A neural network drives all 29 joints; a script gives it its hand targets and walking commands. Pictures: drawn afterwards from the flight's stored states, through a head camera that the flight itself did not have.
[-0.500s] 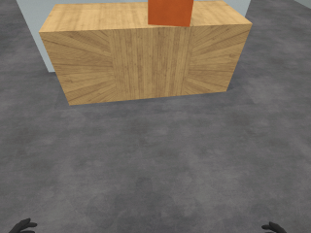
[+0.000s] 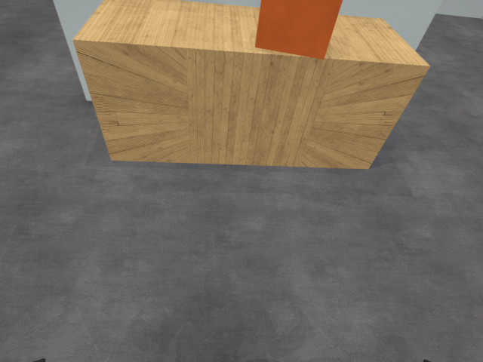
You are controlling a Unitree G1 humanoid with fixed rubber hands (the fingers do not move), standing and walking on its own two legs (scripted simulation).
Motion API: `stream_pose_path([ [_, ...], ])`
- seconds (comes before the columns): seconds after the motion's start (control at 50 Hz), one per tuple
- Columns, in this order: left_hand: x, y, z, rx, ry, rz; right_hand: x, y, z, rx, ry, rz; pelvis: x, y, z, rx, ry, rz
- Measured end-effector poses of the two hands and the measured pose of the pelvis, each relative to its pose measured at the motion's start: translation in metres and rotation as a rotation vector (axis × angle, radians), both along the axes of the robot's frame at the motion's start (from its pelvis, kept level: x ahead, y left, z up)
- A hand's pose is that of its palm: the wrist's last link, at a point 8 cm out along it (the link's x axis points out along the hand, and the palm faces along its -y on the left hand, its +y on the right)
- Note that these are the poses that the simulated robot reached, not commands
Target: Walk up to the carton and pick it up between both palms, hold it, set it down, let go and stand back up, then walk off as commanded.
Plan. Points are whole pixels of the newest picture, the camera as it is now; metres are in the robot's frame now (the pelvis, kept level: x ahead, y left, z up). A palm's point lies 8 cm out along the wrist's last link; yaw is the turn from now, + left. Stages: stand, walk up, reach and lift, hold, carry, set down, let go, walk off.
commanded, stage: walk up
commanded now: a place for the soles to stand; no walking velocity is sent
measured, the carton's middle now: (296, 16) +1.43 -0.22 +0.04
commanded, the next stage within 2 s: none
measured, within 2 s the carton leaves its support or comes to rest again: neither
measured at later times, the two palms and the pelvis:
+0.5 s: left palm (95, 329) +0.19 +0.23 -0.05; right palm (468, 304) +0.26 -0.44 -0.06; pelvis +0.13 -0.12 +0.01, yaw +1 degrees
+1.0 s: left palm (148, 276) +0.30 +0.17 -0.09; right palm out of the picture +0.31 -0.50 -0.05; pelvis +0.23 -0.16 +0.00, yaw +1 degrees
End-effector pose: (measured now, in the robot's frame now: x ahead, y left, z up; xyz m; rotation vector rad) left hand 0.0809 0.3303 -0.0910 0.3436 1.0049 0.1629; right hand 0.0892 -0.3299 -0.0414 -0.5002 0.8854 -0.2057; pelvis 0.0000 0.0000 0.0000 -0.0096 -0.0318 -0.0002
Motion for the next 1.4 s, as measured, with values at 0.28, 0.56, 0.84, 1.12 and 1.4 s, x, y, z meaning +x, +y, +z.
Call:
stream_pose_path([
  [0.28,0.067,-0.084,0.003,0.05,0.008,0.006,0.062,-0.101,-0.021,0.004,0.049,-0.019,0.07,-0.089,-0.011,0.033,0.026,0.004],
  [0.56,0.122,-0.104,0.034,0.12,0.031,0.042,0.201,-0.107,-0.012,0.076,-0.072,0.068,0.139,-0.118,0.007,0.046,0.04,0.024],
  [0.84,0.184,-0.12,0.0,-0.004,0.009,0.034,0.204,-0.121,0.001,-0.007,0.014,0.022,0.201,-0.122,0.001,-0.006,-0.002,0.037],
  [1.12,0.235,-0.177,0.017,0.094,0.03,0.053,0.281,-0.185,-0.024,0.051,0.025,0.03,0.262,-0.188,-0.003,0.038,0.018,0.036],
  [1.4,0.28,-0.164,0.013,0.087,0.03,0.072,0.374,-0.163,-0.017,0.05,-0.057,0.097,0.314,-0.177,-0.005,0.012,0.033,0.066],
])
